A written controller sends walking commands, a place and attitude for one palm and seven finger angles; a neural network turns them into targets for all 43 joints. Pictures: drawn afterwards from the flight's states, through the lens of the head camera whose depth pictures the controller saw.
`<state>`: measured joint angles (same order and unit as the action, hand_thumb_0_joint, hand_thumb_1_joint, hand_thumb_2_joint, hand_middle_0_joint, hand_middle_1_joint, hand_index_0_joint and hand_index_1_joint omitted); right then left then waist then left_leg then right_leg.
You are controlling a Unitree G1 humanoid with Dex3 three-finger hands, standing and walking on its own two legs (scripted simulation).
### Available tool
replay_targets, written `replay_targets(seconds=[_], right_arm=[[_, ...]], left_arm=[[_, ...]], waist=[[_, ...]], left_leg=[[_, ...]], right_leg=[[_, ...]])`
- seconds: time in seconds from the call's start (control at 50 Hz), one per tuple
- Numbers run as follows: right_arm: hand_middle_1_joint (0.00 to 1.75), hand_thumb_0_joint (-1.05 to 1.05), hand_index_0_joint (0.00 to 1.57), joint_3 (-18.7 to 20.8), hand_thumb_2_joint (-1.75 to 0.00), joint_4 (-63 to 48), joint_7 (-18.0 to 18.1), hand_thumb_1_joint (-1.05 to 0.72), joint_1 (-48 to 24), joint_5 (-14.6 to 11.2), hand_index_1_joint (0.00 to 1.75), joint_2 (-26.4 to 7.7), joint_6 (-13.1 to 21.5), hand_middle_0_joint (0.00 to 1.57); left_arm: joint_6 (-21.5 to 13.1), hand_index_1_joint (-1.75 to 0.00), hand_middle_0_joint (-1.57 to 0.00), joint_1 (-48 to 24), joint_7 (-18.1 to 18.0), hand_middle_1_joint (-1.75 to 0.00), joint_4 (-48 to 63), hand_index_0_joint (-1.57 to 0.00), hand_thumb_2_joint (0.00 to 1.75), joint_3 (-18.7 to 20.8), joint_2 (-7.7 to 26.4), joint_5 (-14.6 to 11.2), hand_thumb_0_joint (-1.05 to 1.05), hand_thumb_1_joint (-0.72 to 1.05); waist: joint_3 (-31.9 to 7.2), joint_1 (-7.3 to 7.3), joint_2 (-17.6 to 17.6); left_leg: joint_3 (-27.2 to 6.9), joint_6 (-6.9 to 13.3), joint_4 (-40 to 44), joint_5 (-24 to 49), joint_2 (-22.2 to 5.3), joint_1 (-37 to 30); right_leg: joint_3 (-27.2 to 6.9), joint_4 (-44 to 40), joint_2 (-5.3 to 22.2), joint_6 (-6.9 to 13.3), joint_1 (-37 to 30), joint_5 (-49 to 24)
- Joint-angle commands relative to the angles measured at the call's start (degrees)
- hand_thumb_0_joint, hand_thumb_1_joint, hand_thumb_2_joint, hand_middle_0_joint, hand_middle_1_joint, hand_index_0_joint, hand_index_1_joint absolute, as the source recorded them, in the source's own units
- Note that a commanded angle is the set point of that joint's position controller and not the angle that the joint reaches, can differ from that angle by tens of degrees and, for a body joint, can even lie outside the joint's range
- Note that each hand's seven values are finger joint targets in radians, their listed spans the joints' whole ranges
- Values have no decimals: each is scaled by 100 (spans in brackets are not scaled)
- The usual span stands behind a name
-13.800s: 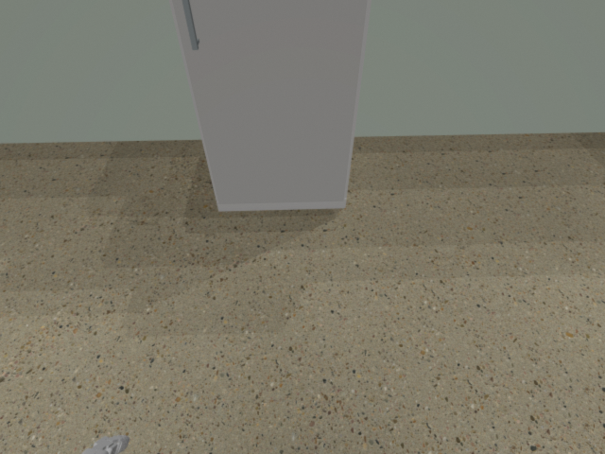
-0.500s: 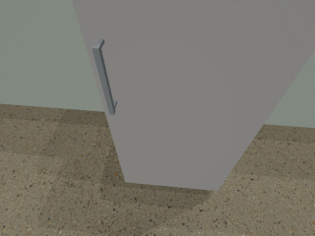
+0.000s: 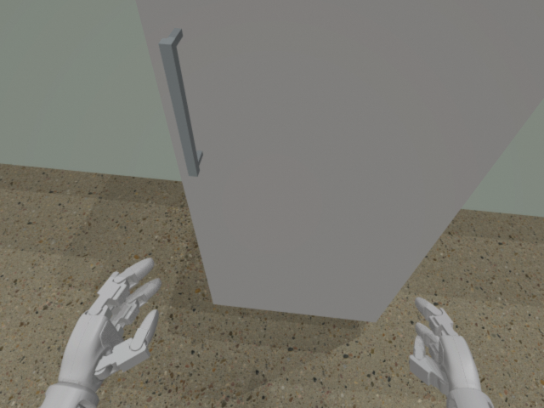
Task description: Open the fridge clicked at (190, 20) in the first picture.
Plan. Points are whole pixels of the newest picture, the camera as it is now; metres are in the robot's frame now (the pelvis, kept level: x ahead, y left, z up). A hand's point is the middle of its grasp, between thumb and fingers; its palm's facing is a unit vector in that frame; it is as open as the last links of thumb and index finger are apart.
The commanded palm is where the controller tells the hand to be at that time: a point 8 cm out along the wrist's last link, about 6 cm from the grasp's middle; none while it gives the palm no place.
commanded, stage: raise the hand to about handle height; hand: left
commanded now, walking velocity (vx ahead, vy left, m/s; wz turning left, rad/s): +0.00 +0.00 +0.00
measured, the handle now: (186, 111) +0.51 +0.16 +0.17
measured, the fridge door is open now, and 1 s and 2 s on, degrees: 0 0 0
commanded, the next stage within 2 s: move the hooked fingers beside the handle in 1.76 s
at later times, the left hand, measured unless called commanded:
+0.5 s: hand (76, 316) +0.22 +0.25 +0.08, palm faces +0.00 -1.00 -0.05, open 11.0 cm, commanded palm +0.18 +0.29 +0.09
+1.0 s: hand (23, 262) +0.25 +0.29 +0.15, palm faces +0.01 -1.00 -0.08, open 13.7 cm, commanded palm +0.21 +0.34 +0.16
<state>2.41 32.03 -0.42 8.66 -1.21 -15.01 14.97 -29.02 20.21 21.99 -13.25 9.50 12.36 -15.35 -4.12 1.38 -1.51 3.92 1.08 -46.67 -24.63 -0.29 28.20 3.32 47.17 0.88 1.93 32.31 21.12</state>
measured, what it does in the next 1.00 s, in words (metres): stands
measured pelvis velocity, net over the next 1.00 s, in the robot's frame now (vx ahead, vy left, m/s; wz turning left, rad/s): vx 0.01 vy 0.02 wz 0.04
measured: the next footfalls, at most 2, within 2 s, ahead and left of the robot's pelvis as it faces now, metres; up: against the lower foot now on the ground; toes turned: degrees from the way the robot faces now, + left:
none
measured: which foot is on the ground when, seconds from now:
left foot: down 0.00-1.00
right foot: down 0.00-1.00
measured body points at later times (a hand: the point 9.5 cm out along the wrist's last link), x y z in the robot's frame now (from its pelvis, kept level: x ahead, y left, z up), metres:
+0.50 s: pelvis +0.00 +0.02 +0.00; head +0.03 +0.02 +0.45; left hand +0.21 +0.30 +0.08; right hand +0.16 -0.19 -0.08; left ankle -0.01 +0.11 -0.70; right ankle +0.03 -0.10 -0.70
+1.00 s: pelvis +0.01 +0.02 +0.02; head +0.00 +0.02 +0.47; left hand +0.24 +0.34 +0.15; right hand +0.21 -0.19 -0.03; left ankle -0.01 +0.11 -0.70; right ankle +0.03 -0.10 -0.70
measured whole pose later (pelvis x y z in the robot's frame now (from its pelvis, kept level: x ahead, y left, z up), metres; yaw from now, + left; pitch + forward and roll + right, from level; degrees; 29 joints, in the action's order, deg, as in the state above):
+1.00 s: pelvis +0.01 +0.02 +0.02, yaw +3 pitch +1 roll -2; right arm -4.2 31.9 4.8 13.6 -3.7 -15.5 15.8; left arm 0.6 4.4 28.1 -5.0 22.2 24.8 -20.5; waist -2.6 -2.4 2.9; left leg 1.1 2.7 -38.3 -21.5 0.3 17.9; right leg 6.0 33.9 0.9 0.1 18.6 16.3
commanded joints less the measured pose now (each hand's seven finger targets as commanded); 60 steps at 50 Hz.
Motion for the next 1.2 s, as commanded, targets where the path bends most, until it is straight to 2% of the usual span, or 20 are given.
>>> replay_targets(seconds=[0.0, 0.06, 0.14, 0.18, 0.24, 0.28, 0.32, 0.38, 0.42, 0.46, 0.56, 0.68, 0.76, 0.82, 0.88, 0.96, 1.0, 1.06, 1.08, 1.18], right_arm=[[30, 0, 20, 239, -90, -1270, 105, -90, -202, -50, 30, -708, 170, 20], [30, 0, 20, 189, -90, -1178, 166, -90, 123, 5, 30, -521, 232, 20], [30, 0, 20, 64, -90, -790, 247, -90, 333, 17, 30, -618, 321, 20], [30, 0, 20, -16, -90, -732, 324, -90, 316, -40, 30, -736, 350, 20], [30, 0, 20, 23, -90, -846, 421, -90, 261, -175, 30, -804, 312, 20], [30, 0, 20, 14, -90, -971, 437, -90, 102, -240, 30, -795, 225, 20], [30, 0, 20, -60, -90, -1190, 448, -90, -113, -240, 30, -671, 154, 20], [30, 0, 20, -167, -90, -1233, 465, -90, -200, -170, 30, -509, 173, 20], [30, 0, 20, -183, -90, -1144, 437, -90, -66, -158, 30, -459, 255, 20], [30, 0, 20, -175, -90, -1011, 391, -90, 68, -155, 30, -517, 363, 20], [30, 0, 20, -148, -90, -821, 441, -90, 294, -233, 30, -755, 545, 20], [30, 0, 20, -206, -90, -822, 616, -90, 165, -214, 30, -816, 575, 20], [30, 0, 20, -287, -90, -788, 617, -90, 125, -227, 30, -702, 589, 20], [30, 0, 20, -297, -90, -742, 594, -90, 125, -261, 30, -746, 534, 20], [30, 0, 20, -320, -90, -736, 592, -90, 176, -301, 30, -825, 458, 20], [30, 0, 20, -340, -90, -882, 623, -90, 41, -307, 30, -820, 376, 20], [30, 0, 20, -382, -90, -910, 632, -90, -40, -259, 30, -761, 372, 20], [30, 0, 20, -416, -90, -825, 657, -90, -14, -236, 30, -699, 410, 20], [30, 0, 20, -431, -90, -739, 649, -90, 7, -225, 30, -719, 385, 20], [30, 0, 20, -428, -90, -597, 672, -90, -7, -332, 30, -793, 253, 20]], left_arm=[[-140, -57, -23, 603, 393, -57, 1783, -23, 72, 1097, 1136, -482, 0, 48], [-483, -62, -24, -120, -73, -62, 3489, -24, 69, 1076, 1097, -649, 0, 41], [-668, -68, -24, -711, -227, -68, 3642, -24, 65, 42, 654, -245, 0, 32], [-375, -70, -25, -909, 12, -70, 3165, -25, 63, -182, 648, -216, 0, 27], [523, -75, -25, -337, 321, -75, 2301, -25, 60, 181, 1125, -31, 0, 20], [1218, -78, -25, 129, 406, -78, 1870, -25, 58, 775, 1511, -97, 0, 15], [1624, -81, -26, 142, 334, -81, 2329, -26, 56, 1221, 1672, -382, 0, 11], [1653, -86, -26, 73, -16, -86, 2859, -26, 53, 1852, 1788, -863, 0, 4], [1417, -88, -27, -15, -217, -88, 3181, -27, 51, 1820, 1626, -937, 0, -1], [1208, -92, -27, -135, -263, -92, 3227, -27, 49, 1417, 1350, -801, 0, -6], [1416, -99, -28, -730, 145, -99, 2644, -28, 44, 745, 1324, -442, 0, -17], [1708, -108, -29, -1736, 191, -108, 3019, -29, 38, 1863, 2558, -544, 0, -31], [1685, -114, -29, -1825, 72, -114, 2835, -29, 34, 1991, 2321, -789, 0, -41], [2046, -118, -30, -1941, 266, -118, 2224, -30, 31, 1814, 2184, -779, 0, -48], [2570, -120, -30, -2050, 554, -120, 1524, -30, 30, 1526, 2074, -657, 0, -50], [2820, -120, -30, -3021, 729, -120, 2047, -30, 30, 1712, 2569, -568, 0, -50], [2670, -120, -30, -3536, 679, -120, 2532, -30, 30, 2126, 3049, -617, 0, -50], [2408, -120, -30, -3582, 590, -120, 2412, -30, 30, 2474, 3190, -732, 0, -50], [2399, -120, -30, -3522, 592, -120, 2182, -30, 30, 2591, 3330, -733, 0, -50], [2875, -120, -30, -3766, 885, -120, 970, -30, 30, 2146, 2971, -697, 0, -50]], waist=[[-1248, -550, 387], [-1690, -319, 1147], [-932, 240, 1127], [-532, 399, 886], [-684, 170, 251], [-1023, -196, 210], [-1392, -413, 224], [-1473, -618, -30], [-1313, -546, 274], [-1056, -386, 502], [-538, -47, 570], [-935, -326, 682], [-804, -386, 962], [-509, -360, 930], [-103, -304, 525], [-532, -290, 601], [-971, -370, 838], [-1109, -390, 674], [-993, -422, 590], [-256, -329, 763]], left_leg=[[-97, -44, 25, 1347, 288, 604], [-327, -25, -152, 1896, 158, -27], [-638, 32, -277, 1595, -22, -33], [-756, 60, -244, 1119, -37, 215], [-751, 74, 87, 546, -4, 512], [-691, 48, 289, 759, 29, 455], [-655, 15, 463, 1048, 54, 289], [-687, -43, 572, 1600, 30, 183], [-660, -96, 654, 1799, -1, 21], [-654, -131, 707, 1796, -38, -136], [-742, -38, 865, 1074, -84, -210], [-809, -14, 1189, 1383, -61, -728], [-797, -140, 1382, 1948, -68, -1078], [-718, -131, 1475, 1998, -62, -1119], [-702, -57, 1616, 1735, -60, -950], [-730, 18, 1690, 1750, -37, -1288], [-728, 5, 1727, 1948, -5, -1587], [-749, -31, 1800, 2200, -16, -1771], [-707, -19, 1803, 2255, -16, -1734], [-640, -5, 1981, 1851, 1, -1530]], right_leg=[[-522, -311, 113, -61, -898, -1045], [-349, -58, -50, -44, -691, -1722], [-102, 14, -152, -20, 326, -1104], [-78, -121, -178, -27, 462, -722], [-111, -457, -125, -78, 49, -164], [-91, -528, -91, -61, -470, -297], [-4, -542, -28, -93, -957, -575], [128, -505, -103, -79, -1388, -1098], [168, -530, -130, -62, -1251, -1285], [199, -571, -162, -59, -934, -1188], [120, -903, -123, -99, -592, -586], [96, -1152, -116, -40, -1320, -765], [190, -1259, -151, -20, -1563, -1319], [154, -1428, -152, -39, -1576, -1524], [111, -1642, -151, -56, -1579, -1408], [63, -1736, -143, -65, -1719, -1383], [19, -1805, -147, -33, -1999, -1504], [66, -1860, -170, -36, -2194, -1735], [44, -1934, -191, -26, -2254, -1810], [0, -2148, -116, -20, -2000, -1570]])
